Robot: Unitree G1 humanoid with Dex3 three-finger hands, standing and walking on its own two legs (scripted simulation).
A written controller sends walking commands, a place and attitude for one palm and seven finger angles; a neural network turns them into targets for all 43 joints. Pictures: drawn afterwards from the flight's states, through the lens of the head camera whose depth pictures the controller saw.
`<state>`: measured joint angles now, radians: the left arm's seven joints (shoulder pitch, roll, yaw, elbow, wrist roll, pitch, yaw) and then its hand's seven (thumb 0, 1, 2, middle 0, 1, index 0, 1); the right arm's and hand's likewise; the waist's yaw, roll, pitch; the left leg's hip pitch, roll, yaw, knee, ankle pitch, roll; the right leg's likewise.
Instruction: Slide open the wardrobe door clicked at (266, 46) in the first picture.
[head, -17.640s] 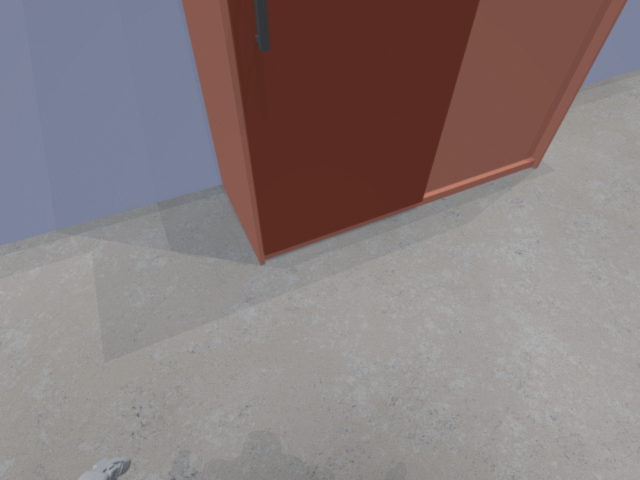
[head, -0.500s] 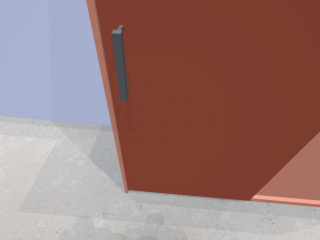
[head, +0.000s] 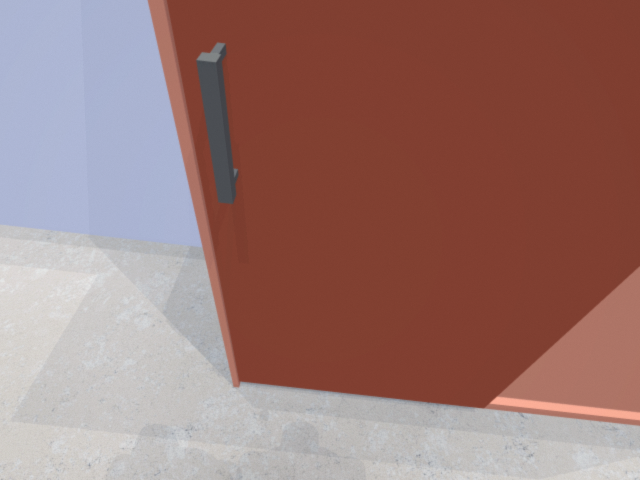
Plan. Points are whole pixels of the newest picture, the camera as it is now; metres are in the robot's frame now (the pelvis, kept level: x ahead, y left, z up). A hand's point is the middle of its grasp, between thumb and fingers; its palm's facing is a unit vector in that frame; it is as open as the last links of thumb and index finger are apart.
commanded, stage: come to a stop and stand still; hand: left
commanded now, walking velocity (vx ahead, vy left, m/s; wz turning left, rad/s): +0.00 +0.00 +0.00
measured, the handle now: (223, 129) +0.49 +0.18 +0.19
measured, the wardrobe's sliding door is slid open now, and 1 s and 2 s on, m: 0.00 0.00 0.00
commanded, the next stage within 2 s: look again from close up in 0.34 s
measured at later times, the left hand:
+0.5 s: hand out of the picture -0.01 +0.17 -0.17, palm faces +0.01 -0.98 -0.19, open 7.4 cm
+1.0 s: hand out of the picture -0.05 +0.21 -0.18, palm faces +0.03 -0.99 -0.17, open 7.4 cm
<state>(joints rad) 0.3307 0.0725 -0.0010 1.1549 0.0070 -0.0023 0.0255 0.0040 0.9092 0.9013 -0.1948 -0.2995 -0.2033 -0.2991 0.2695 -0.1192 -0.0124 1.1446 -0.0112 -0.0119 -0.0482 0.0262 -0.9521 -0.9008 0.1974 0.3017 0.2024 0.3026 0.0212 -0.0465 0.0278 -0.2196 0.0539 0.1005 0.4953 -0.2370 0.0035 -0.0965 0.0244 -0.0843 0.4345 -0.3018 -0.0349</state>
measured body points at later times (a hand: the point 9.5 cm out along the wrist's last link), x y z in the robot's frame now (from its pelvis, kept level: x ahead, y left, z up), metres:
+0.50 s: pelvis +0.00 +0.01 +0.00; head +0.02 +0.01 +0.45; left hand -0.01 +0.22 -0.16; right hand -0.02 -0.20 -0.16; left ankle +0.02 +0.11 -0.74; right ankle -0.04 -0.09 -0.74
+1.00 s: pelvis -0.04 +0.04 +0.00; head -0.04 +0.05 +0.45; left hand -0.05 +0.26 -0.17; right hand -0.02 -0.19 -0.15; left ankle +0.02 +0.11 -0.74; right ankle -0.04 -0.09 -0.74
